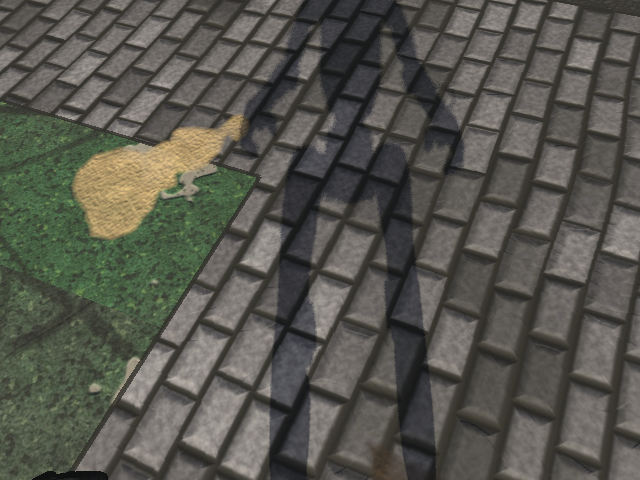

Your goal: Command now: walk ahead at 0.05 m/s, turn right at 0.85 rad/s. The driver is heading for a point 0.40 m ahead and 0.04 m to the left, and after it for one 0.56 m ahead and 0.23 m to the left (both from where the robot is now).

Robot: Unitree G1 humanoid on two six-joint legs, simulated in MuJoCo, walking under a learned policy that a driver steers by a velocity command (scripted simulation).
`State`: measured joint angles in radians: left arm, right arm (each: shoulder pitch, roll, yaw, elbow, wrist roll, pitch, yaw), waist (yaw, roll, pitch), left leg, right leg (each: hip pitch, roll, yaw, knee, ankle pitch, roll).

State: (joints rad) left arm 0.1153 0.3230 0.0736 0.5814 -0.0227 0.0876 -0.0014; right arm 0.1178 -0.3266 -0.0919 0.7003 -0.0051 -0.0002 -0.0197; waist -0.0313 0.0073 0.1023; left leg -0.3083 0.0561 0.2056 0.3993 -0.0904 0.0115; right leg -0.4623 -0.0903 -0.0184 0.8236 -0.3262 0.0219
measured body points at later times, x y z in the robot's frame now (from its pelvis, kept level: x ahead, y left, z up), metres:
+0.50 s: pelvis +0.03 -0.01 +0.00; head +0.04 -0.01 +0.45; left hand +0.23 +0.21 -0.10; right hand +0.13 -0.28 -0.11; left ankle +0.04 +0.12 -0.73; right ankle +0.02 -0.12 -0.73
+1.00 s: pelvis +0.06 +0.00 +0.01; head +0.07 -0.01 +0.46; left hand +0.07 +0.30 -0.09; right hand +0.29 -0.24 -0.07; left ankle +0.05 +0.16 -0.64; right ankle +0.01 -0.13 -0.73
